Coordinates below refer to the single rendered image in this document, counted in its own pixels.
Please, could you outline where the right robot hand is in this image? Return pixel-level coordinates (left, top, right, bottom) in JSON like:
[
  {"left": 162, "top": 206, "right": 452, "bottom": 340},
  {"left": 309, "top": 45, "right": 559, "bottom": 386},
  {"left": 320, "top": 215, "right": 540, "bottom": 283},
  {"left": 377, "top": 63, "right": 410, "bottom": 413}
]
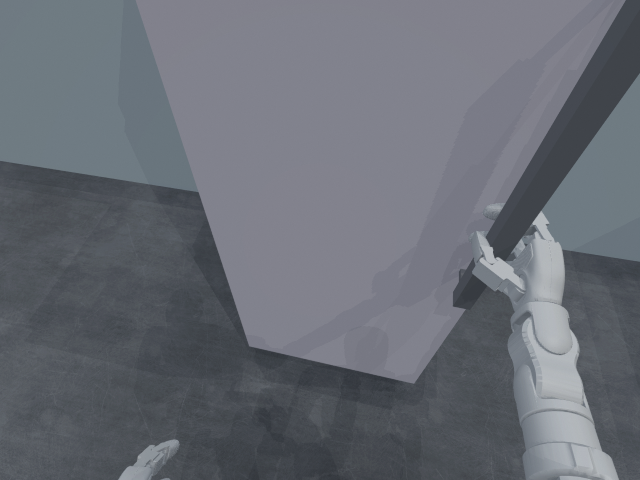
[{"left": 468, "top": 203, "right": 565, "bottom": 311}]

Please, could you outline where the fridge door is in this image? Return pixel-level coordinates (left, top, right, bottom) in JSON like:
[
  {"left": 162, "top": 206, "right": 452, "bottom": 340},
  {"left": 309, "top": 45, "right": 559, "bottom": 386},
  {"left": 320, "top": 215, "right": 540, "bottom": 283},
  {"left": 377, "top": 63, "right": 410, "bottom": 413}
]
[{"left": 136, "top": 0, "right": 626, "bottom": 384}]

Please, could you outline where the handle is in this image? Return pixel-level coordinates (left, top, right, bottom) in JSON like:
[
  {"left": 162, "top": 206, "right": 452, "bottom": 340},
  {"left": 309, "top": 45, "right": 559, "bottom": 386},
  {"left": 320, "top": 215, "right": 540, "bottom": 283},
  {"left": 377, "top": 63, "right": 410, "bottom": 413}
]
[{"left": 453, "top": 0, "right": 640, "bottom": 310}]

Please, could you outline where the right robot forearm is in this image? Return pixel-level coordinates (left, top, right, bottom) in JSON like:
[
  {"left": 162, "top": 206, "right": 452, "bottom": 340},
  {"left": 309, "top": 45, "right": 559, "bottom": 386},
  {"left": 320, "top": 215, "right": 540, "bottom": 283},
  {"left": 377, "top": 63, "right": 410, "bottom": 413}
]
[{"left": 508, "top": 301, "right": 619, "bottom": 480}]

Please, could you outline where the left robot hand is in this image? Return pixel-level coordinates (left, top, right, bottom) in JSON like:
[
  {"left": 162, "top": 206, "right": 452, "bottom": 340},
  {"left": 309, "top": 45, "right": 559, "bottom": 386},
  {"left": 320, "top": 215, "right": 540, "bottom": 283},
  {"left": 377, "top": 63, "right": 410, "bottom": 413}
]
[{"left": 118, "top": 439, "right": 179, "bottom": 480}]

